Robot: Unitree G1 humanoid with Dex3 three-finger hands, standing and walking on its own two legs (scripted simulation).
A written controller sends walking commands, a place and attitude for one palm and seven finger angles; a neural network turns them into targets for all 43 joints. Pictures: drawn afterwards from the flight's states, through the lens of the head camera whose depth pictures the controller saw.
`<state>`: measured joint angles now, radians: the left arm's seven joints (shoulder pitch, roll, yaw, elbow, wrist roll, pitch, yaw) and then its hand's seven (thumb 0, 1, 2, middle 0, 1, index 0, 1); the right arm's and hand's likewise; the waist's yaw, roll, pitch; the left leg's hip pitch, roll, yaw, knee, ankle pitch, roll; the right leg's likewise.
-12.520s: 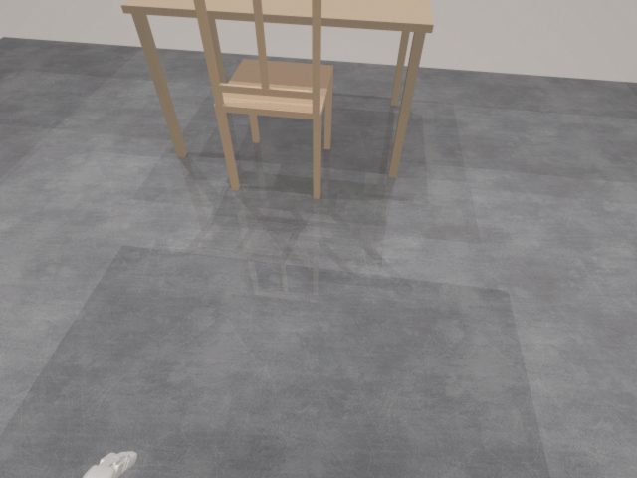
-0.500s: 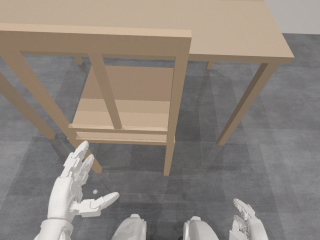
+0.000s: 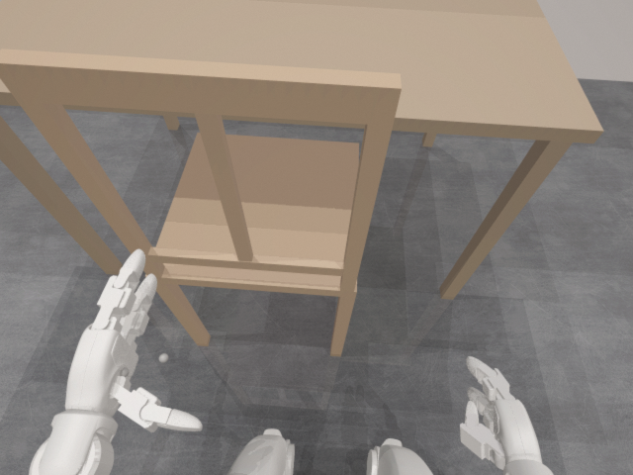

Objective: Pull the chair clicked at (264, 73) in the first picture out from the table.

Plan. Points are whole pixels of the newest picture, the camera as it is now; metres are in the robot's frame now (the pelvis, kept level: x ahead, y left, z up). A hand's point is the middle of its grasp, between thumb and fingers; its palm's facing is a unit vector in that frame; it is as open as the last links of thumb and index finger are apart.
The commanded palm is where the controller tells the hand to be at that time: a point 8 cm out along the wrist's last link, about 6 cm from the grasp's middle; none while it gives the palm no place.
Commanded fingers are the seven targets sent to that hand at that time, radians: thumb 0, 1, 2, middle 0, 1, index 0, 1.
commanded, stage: raise the hand toward the chair's back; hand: left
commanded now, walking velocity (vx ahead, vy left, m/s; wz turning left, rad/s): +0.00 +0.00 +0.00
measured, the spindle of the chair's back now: (230, 200) +0.48 +0.17 +0.01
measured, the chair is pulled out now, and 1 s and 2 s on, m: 0.00 0.00 0.00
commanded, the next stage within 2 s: aim the fingers beside a spindle in 0.72 s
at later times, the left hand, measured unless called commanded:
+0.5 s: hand (154, 346) +0.25 +0.20 +0.05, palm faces -0.01 -1.00 -0.05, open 16.9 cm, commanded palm +0.23 +0.26 +0.05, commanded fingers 0.00 -0.50 0.30 -0.06 -0.08 -0.06 -0.08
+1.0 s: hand (162, 347) +0.25 +0.20 +0.03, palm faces -0.03 -1.00 -0.04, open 16.9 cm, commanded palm +0.24 +0.25 +0.04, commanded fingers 0.00 -0.50 0.30 -0.06 -0.08 -0.06 -0.08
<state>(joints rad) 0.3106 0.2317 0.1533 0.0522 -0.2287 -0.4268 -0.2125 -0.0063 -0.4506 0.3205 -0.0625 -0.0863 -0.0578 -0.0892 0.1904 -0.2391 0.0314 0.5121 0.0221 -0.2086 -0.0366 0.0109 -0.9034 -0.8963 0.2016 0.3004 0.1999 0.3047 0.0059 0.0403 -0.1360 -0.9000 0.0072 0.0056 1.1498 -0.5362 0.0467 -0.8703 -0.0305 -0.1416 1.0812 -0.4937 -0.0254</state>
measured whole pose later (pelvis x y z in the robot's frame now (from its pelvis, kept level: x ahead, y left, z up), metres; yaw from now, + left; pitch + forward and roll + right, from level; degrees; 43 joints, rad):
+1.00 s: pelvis -0.01 +0.00 +0.00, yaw +0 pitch +16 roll -3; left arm 0.19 0.25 0.19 0.18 -0.26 -0.39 -0.30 -0.01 -0.50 0.30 -0.06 -0.08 -0.05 -0.08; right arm 0.21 -0.26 0.03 0.55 0.02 -0.23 -0.05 0.01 -0.90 -0.90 0.20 0.30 0.20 0.30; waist -0.01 0.04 -0.11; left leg -0.89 0.00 0.01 1.13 -0.52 0.05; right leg -0.86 -0.03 -0.14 1.06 -0.47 -0.02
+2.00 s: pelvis -0.01 +0.00 -0.02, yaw -1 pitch +21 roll -2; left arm -0.06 0.20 0.11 0.34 -0.18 -0.43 -0.18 -0.01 -0.50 0.30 -0.06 -0.08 -0.06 -0.08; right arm 0.20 -0.26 0.01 0.57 0.01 -0.14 -0.01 0.01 -0.90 -0.90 0.20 0.30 0.20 0.30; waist -0.03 0.04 -0.14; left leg -1.05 0.01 0.03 1.24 -0.55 0.05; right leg -1.04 -0.04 -0.11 1.19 -0.51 -0.02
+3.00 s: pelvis -0.01 +0.00 -0.03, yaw -1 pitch +22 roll -3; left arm -0.15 0.22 0.11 0.45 -0.19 -0.44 -0.18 -0.01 -0.50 0.30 -0.06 -0.08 -0.05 -0.08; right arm 0.20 -0.26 0.02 0.56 0.02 -0.09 0.00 0.01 -0.91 -0.90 0.20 0.30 0.20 0.30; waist -0.02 0.04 -0.15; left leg -1.10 0.01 0.02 1.28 -0.56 0.06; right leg -1.09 -0.04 -0.12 1.22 -0.51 -0.02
